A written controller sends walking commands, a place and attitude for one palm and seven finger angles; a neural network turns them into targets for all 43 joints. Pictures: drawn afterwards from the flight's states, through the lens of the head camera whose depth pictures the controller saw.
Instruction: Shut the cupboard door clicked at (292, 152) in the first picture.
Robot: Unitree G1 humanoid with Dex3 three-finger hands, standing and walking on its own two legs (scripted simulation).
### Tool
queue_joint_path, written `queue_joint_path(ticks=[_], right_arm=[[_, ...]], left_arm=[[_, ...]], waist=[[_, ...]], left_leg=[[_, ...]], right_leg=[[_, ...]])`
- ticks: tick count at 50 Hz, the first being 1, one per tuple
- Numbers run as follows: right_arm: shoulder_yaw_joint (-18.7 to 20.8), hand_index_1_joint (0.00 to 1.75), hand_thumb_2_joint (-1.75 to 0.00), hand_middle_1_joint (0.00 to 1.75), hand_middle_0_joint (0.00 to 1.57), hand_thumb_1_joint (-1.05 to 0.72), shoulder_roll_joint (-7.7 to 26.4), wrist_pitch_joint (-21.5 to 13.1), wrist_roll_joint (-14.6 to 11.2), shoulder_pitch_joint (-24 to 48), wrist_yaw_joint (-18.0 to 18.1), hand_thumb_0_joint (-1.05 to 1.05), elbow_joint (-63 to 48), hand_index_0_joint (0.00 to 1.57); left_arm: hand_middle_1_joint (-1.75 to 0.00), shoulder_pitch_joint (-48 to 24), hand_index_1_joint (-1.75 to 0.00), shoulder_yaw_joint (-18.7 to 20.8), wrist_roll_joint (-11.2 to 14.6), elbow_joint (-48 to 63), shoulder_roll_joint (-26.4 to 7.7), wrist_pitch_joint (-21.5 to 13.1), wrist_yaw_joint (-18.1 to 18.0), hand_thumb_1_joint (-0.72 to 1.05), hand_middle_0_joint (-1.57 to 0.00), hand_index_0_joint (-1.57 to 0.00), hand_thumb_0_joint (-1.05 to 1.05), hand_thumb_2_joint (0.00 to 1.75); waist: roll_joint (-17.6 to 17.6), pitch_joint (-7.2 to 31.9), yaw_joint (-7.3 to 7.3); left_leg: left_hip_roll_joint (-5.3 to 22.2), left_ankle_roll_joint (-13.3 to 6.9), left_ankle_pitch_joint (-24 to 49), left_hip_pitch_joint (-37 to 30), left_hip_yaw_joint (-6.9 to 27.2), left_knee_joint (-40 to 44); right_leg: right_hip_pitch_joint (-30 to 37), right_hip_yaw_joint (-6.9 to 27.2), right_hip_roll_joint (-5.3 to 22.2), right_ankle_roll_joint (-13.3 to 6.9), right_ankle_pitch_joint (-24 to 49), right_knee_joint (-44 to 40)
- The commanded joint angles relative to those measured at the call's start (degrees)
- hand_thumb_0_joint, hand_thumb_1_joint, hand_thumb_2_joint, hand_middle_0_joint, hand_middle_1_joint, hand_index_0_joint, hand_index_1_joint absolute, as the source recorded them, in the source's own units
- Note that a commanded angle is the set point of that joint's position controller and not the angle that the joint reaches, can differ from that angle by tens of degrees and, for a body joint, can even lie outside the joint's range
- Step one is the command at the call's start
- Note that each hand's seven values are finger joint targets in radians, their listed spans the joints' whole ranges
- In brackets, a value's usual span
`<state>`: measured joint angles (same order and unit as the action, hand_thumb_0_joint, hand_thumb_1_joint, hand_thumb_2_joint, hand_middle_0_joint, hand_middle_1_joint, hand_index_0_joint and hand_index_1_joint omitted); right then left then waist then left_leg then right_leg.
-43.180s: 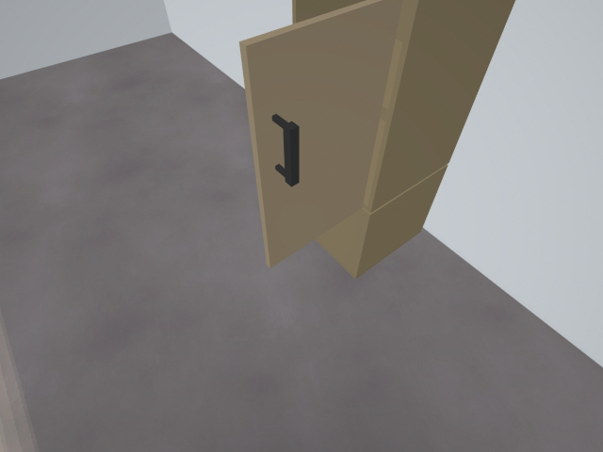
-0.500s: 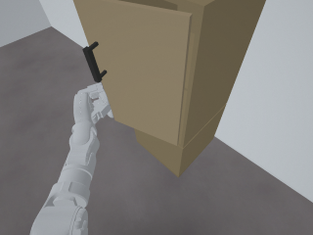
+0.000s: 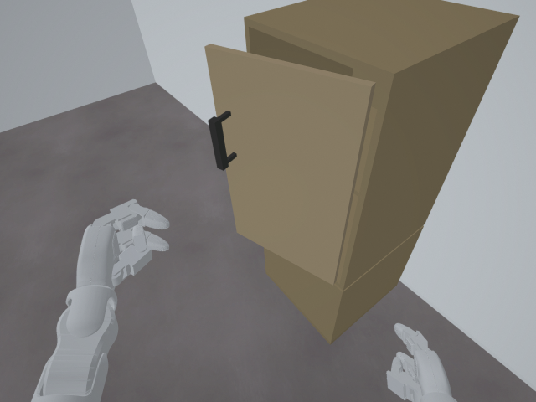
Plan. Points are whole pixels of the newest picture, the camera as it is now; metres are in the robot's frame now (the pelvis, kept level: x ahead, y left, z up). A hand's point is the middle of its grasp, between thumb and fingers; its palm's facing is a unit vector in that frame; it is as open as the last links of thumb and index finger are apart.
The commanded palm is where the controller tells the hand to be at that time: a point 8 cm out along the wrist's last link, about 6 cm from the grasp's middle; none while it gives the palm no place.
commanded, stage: draw the hand back to the body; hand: left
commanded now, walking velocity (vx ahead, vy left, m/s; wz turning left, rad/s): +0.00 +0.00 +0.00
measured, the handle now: (224, 140) +0.65 +0.18 +0.04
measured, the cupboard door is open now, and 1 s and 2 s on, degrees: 17 17 17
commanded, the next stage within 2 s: step back with the hand held close in 0.74 s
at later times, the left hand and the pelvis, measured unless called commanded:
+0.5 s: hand (40, 288) +0.19 +0.28 +0.16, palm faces +0.50 -0.75 -0.44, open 7.0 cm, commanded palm +0.15 +0.31 +0.17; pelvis +0.01 +0.00 +0.00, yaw +1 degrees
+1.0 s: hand (50, 286) +0.20 +0.27 +0.16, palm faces +0.45 -0.77 -0.45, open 7.4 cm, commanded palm +0.14 +0.31 +0.17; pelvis +0.00 +0.00 +0.00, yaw +1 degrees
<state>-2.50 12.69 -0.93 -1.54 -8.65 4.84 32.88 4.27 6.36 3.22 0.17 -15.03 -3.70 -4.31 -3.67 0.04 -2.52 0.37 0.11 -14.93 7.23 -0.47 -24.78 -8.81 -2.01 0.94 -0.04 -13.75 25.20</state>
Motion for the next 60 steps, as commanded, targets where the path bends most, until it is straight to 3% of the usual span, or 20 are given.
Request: queue_joint_path(ticks=[1,7,10,14,18,21,22,27,31,37,43,44,45,48,50,51,55,56,57,60], right_arm=[[2.0,0.3,-0.9,0.3,0.2,-0.9,5.5,-3.3,0.6,5.1,0.5,0.0,-7.4,0.2],[2.1,0.3,-0.9,0.3,0.2,-0.9,5.2,-4.0,1.1,5.2,0.2,0.0,-7.3,0.2],[2.4,0.3,-0.9,0.3,0.2,-0.9,5.0,-4.2,1.2,5.2,0.1,0.0,-7.2,0.2],[2.9,0.3,-0.9,0.3,0.2,-0.9,4.9,-5.1,1.1,5.2,0.1,0.0,-6.9,0.2],[3.4,0.3,-0.9,0.3,0.2,-0.9,5.0,-6.3,1.1,4.8,0.2,0.0,-6.8,0.2],[3.6,0.3,-0.9,0.3,0.2,-0.9,5.6,-7.1,1.1,4.2,0.3,0.0,-5.6,0.2],[3.7,0.3,-0.9,0.3,0.2,-0.9,5.8,-7.1,1.1,3.8,0.5,0.0,-5.5,0.2],[3.8,0.3,-0.9,0.3,0.2,-0.9,5.8,-7.8,1.1,4.4,1.1,0.0,-5.4,0.2],[3.6,0.3,-0.9,0.3,0.2,-0.9,5.5,-8.3,1.3,4.8,1.2,0.0,-5.1,0.2],[3.4,0.3,-0.9,0.3,0.2,-0.9,5.0,-8.3,1.2,4.6,0.8,0.0,-5.5,0.2],[3.7,0.3,-0.9,0.3,0.2,-0.9,5.1,-7.9,1.1,4.8,0.8,0.0,-5.7,0.2],[4.4,0.3,-0.9,0.3,0.2,-0.9,7.6,-6.6,0.9,4.1,0.5,0.0,-7.0,0.2],[4.5,0.3,-0.9,0.3,0.2,-0.9,6.7,-5.9,1.0,3.8,0.6,0.0,-6.2,0.2],[4.8,0.3,-0.9,0.3,0.2,-0.9,6.4,-4.3,0.8,3.4,0.2,0.0,-6.5,0.2],[5.2,0.3,-0.9,0.3,0.2,-0.9,6.9,-3.5,0.8,3.1,0.4,0.0,-6.8,0.2],[5.3,0.3,-0.9,0.3,0.2,-0.9,7.1,-3.3,0.9,3.6,0.7,0.0,-7.1,0.2],[5.5,0.3,-0.9,0.3,0.2,-0.9,7.5,-1.8,0.7,3.1,1.4,0.0,-9.3,0.2],[5.7,0.3,-0.9,0.3,0.2,-0.9,7.8,-1.6,0.8,3.5,1.6,0.0,-9.5,0.2],[5.5,0.3,-0.9,0.3,0.2,-0.9,7.4,-1.3,0.8,3.0,1.6,0.0,-9.8,0.2],[5.8,0.3,-0.9,0.3,0.2,-0.9,7.8,-1.0,0.7,2.4,1.5,0.0,-10.3,0.2]], left_arm=[[-0.81,-7.4,-0.81,6.4,-0.1,20.5,-9.7,-3.5,-1.1,0.9,-0.67,-0.67,0.0,0.9],[-0.63,1.9,-0.63,11.3,-0.3,26.6,-11.8,-3.4,-1.6,0.9,-0.5,-0.5,0.0,0.9],[-0.54,7.2,-0.54,14.5,-0.1,28.2,-13.1,-3.4,-1.9,0.9,-0.42,-0.42,0.0,0.9],[-0.42,12.9,-0.42,18.2,0.1,31.6,-14.8,-3.9,-2.3,0.9,-0.31,-0.31,0.0,0.9],[-0.3,18.8,-0.3,22.6,0.3,34.1,-17.2,-4.6,-2.8,0.9,-0.2,-0.2,0.0,0.9],[-0.3,16.6,-0.3,18.5,-0.2,31.7,-13.6,-4.3,-2.7,0.9,-0.2,-0.2,0.0,0.9],[-0.3,15.7,-0.3,18.6,-0.1,31.0,-13.9,-4.3,-2.9,0.9,-0.2,-0.2,0.0,0.9],[-0.3,14.1,-0.3,19.6,-0.4,31.7,-15.3,-4.8,-3.4,0.9,-0.2,-0.2,0.0,0.9],[-0.3,15.9,-0.3,21.4,-0.4,32.5,-16.9,-5.3,-3.6,0.9,-0.2,-0.2,0.0,0.9],[-0.3,17.3,-0.3,21.0,-0.2,32.8,-15.7,-5.3,-3.2,0.9,-0.2,-0.2,0.0,0.9],[-0.3,16.9,-0.3,20.3,0.0,31.8,-14.8,-5.2,-2.8,0.9,-0.2,-0.2,0.0,0.9],[-0.3,12.1,-0.3,25.9,0.0,33.6,-21.0,-7.3,-3.3,0.9,-0.2,-0.2,0.0,0.9],[-0.3,17.6,-0.3,23.4,0.0,29.4,-17.7,-7.6,-3.0,0.9,-0.2,-0.2,0.0,0.9],[-0.3,21.4,-0.3,21.7,-0.3,30.1,-16.5,-8.5,-3.2,0.9,-0.2,-0.2,0.0,0.9],[-0.3,22.6,-0.3,22.8,-0.2,32.6,-17.8,-8.8,-3.9,0.9,-0.2,-0.2,0.0,0.9],[-0.3,22.8,-0.3,23.4,-0.2,33.9,-18.6,-8.9,-4.1,0.9,-0.2,-0.2,0.0,0.9],[-0.3,23.8,-0.3,25.2,0.1,37.8,-20.1,-8.6,-4.8,0.9,-0.2,-0.2,0.0,0.9],[-0.3,23.9,-0.3,26.4,0.0,38.4,-21.4,-8.4,-5.0,0.9,-0.2,-0.2,0.0,0.9],[-0.3,25.1,-0.3,25.8,0.2,37.6,-20.4,-8.3,-5.0,0.9,-0.2,-0.2,0.0,0.9],[-0.3,26.1,-0.3,25.8,0.2,37.0,-19.9,-8.2,-5.2,0.9,-0.2,-0.2,0.0,0.9]], waist=[[0.9,7.8,0.88],[0.0,7.1,-0.07],[1.7,6.3,-0.49],[-0.3,5.2,-0.85],[0.1,5.4,-1.45],[1.4,1.8,-0.23],[2.8,1.5,-0.08],[2.2,3.8,-0.8],[0.2,4.1,-1.44],[-1.1,2.7,-1.29],[0.9,2.0,-1.04],[1.4,-0.2,1.34],[5.6,0.6,1.54],[6.2,4.1,2.09],[4.4,6.9,2.31],[1.8,7.9,2.29],[-0.2,11.9,1.98],[-1.6,12.6,1.74],[-1.1,12.7,1.87],[0.0,10.6,1.99]], left_leg=[[-0.1,-1.1,14.1,-2.4,-1.1,4.6],[-0.1,-0.6,17.3,-2.2,-0.7,4.8],[0.2,-0.6,18.3,-1.7,-0.9,4.3],[0.3,-0.5,17.9,-0.9,-1.1,4.2],[0.5,-0.6,18.9,-0.7,-1.3,3.7],[0.6,-0.9,16.6,-0.3,-1.5,3.8],[0.5,-1.1,15.1,-0.1,-1.3,4.1],[0.0,-1.5,12.2,-0.7,-1.3,4.4],[-0.1,-1.3,12.6,-0.3,-1.4,4.3],[0.1,-0.8,14.4,0.3,-1.6,4.3],[0.3,-1.0,11.9,0.1,-1.8,4.8],[1.4,-2.2,7.1,5.1,-0.6,1.2],[0.9,-2.2,6.1,5.0,0.0,-1.2],[0.8,-1.8,7.2,5.1,0.1,-4.4],[1.4,-1.6,11.6,4.7,0.5,-3.7],[2.0,-1.5,15.2,4.6,1.1,-2.8],[4.3,-1.2,28.9,5.5,2.4,-1.2],[4.4,-1.1,30.2,5.8,2.6,-1.2],[4.9,-1.1,29.8,6.9,2.7,-1.1],[5.6,-1.7,22.3,12.0,3.6,0.5]], right_leg=[[5.0,-0.7,-1.2,-0.5,12.7,-4.2],[6.5,-1.2,-0.8,-0.5,14.1,-3.6],[6.1,-1.5,-0.9,-0.3,14.8,-3.4],[5.7,-1.4,-0.7,-0.2,13.8,-3.4],[5.7,-1.3,-0.5,0.0,14.4,-3.2],[2.6,-1.3,-0.6,0.2,12.3,-4.2],[2.2,-1.3,-0.4,0.3,10.9,-4.2],[3.3,-0.8,-0.2,0.2,8.3,-4.4],[4.4,-0.7,-0.3,-0.1,9.1,-4.5],[4.6,-0.7,-0.4,-0.1,10.8,-4.2],[3.4,-0.6,-0.7,0.1,8.0,-5.1],[-0.9,4.6,2.5,-0.6,9.0,-7.7],[-2.3,5.9,4.7,-1.3,8.6,-8.6],[-3.3,7.0,7.5,-2.6,10.6,-7.2],[-2.3,5.6,7.0,-2.3,15.1,-4.2],[-1.4,4.3,6.3,-1.9,17.7,-2.3],[3.2,1.7,2.8,0.0,26.9,4.9],[3.6,1.9,2.6,0.0,27.5,5.7],[4.0,1.9,2.7,0.0,26.9,6.3],[4.1,2.2,2.0,0.4,22.5,7.1]])
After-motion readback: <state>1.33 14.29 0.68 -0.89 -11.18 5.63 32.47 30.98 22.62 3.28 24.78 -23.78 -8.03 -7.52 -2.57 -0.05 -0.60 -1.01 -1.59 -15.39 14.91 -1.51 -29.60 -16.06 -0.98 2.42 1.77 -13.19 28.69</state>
